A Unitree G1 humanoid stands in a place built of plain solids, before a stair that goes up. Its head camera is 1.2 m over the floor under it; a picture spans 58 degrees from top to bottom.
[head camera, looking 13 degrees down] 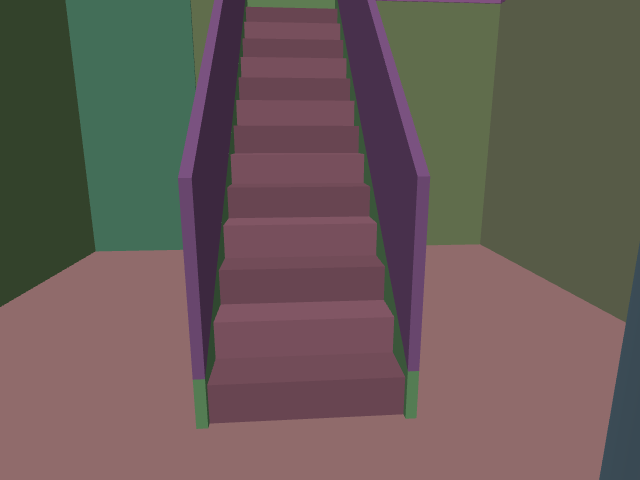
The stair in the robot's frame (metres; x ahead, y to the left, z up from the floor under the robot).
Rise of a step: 0.18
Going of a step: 0.23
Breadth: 0.86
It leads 4 degrees to the left of straight ahead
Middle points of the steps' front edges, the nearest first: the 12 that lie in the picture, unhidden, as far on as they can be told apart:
1.68 0.05 0.19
1.91 0.07 0.37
2.14 0.09 0.56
2.37 0.10 0.74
2.60 0.12 0.93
2.83 0.14 1.11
3.06 0.16 1.30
3.29 0.17 1.48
3.52 0.19 1.67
3.74 0.21 1.85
3.97 0.23 2.04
4.20 0.24 2.22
